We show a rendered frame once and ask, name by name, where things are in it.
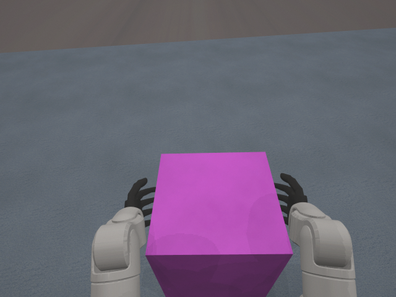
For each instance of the left robot hand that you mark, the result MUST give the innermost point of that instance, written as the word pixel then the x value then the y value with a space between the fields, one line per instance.
pixel 134 198

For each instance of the carton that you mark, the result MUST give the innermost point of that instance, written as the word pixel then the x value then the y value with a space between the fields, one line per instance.
pixel 217 229

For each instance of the right robot hand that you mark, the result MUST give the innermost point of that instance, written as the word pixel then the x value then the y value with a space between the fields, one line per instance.
pixel 295 194

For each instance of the robot left forearm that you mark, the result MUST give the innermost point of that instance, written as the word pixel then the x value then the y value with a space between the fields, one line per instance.
pixel 115 260

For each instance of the robot right forearm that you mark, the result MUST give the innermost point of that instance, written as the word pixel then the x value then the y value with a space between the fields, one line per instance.
pixel 326 252

